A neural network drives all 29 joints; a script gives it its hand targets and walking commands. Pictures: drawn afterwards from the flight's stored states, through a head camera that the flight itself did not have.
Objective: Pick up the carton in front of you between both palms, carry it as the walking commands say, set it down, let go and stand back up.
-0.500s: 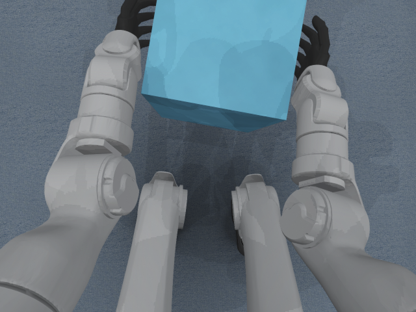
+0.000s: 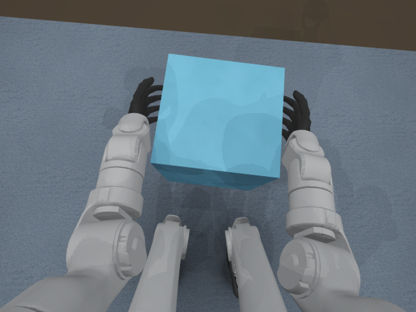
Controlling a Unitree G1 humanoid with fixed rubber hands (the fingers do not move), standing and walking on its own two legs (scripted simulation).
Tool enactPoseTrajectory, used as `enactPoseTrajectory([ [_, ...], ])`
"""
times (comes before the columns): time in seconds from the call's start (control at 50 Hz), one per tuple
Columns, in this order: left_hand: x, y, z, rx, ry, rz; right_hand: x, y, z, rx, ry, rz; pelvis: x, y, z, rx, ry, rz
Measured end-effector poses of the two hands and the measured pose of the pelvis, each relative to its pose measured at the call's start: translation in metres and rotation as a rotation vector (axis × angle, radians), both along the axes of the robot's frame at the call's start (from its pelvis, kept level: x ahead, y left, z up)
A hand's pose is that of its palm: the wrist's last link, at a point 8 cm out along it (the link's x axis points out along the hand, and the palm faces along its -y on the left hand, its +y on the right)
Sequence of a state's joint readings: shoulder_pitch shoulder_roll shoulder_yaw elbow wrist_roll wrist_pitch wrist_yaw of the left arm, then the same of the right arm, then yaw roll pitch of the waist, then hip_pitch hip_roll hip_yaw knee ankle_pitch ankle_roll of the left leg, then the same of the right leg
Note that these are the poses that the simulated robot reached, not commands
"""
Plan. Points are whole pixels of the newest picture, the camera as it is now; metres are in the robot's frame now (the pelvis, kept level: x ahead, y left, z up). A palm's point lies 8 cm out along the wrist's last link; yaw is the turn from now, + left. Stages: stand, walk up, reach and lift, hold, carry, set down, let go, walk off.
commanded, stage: reach and lift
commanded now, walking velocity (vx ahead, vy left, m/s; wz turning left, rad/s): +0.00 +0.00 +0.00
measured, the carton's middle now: (216, 134) +0.45 -0.01 -0.11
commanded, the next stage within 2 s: hold in 1.84 s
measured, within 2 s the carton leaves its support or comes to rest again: neither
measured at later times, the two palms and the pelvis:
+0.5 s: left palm (110, 108) +0.39 +0.14 +0.11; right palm (346, 121) +0.39 -0.16 +0.11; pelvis +0.05 -0.01 +0.14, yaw +0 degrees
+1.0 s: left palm (62, 99) +0.35 +0.14 +0.21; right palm out of the picture +0.36 -0.16 +0.22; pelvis +0.06 -0.01 +0.19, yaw +0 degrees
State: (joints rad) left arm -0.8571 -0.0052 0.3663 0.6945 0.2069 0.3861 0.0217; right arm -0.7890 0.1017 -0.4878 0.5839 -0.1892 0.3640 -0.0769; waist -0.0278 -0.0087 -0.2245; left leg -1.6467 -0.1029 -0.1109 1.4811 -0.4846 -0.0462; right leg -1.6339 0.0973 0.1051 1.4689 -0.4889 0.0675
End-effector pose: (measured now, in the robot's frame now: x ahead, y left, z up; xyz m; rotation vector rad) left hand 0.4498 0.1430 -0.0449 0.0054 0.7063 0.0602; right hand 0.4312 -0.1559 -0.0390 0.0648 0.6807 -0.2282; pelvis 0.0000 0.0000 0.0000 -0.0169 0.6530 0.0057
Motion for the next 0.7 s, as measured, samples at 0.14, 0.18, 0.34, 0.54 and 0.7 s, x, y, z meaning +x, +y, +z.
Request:
enactPoseTrajectory([
  [0.14,-0.016,-0.001,0.045,-0.002,-0.001,0.016,-0.011,-0.001,0.045,0.000,-0.001,0.011,0.014,-0.001,0.040,0.006,-0.072,-0.002],
  [0.18,-0.020,-0.001,0.057,-0.002,-0.001,0.021,-0.015,-0.001,0.057,0.001,-0.001,0.015,0.018,-0.002,0.051,0.008,-0.094,-0.002],
  [0.34,-0.038,0.000,0.105,-0.004,-0.001,0.039,-0.028,-0.001,0.105,0.002,-0.002,0.030,0.035,-0.004,0.095,0.013,-0.194,-0.004],
  [0.54,-0.060,0.000,0.164,0.001,-0.004,0.054,-0.045,-0.001,0.164,-0.001,-0.003,0.049,0.057,-0.006,0.145,0.018,-0.349,-0.006],
  [0.7,-0.076,0.001,0.211,0.007,-0.017,0.068,-0.056,0.000,0.210,-0.012,-0.016,0.077,0.070,-0.007,0.174,0.019,-0.494,-0.004],
])
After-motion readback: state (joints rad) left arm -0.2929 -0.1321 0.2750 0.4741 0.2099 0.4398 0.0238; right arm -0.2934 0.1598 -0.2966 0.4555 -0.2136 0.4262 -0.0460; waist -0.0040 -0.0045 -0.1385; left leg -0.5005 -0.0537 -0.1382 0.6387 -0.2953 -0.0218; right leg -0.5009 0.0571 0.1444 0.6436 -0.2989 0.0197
